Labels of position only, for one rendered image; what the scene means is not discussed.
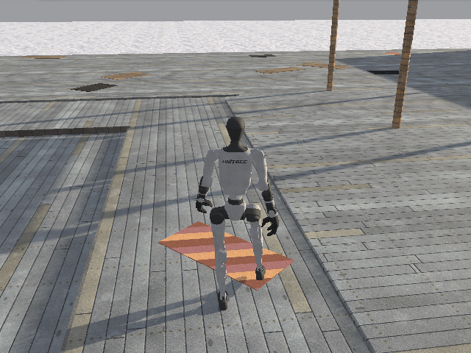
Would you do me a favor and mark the robot left upper arm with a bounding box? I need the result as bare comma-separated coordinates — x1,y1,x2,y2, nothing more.
201,148,220,188

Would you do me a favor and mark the robot left forearm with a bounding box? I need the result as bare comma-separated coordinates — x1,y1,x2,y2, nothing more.
196,176,209,203

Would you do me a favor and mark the robot right upper arm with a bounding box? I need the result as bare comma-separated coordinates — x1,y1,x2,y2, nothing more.
251,149,269,191

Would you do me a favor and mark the left robot thigh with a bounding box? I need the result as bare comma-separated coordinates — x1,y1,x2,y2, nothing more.
210,206,227,264

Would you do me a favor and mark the robot right forearm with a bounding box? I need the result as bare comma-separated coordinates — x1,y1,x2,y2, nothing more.
262,180,277,218

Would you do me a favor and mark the left robot shin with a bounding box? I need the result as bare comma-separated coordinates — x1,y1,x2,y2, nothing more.
215,251,227,300

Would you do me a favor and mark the right robot hand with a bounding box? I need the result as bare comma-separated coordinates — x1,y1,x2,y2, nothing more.
261,215,279,236

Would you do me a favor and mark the left robot hand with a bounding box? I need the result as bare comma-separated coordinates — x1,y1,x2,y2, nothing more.
196,199,213,213

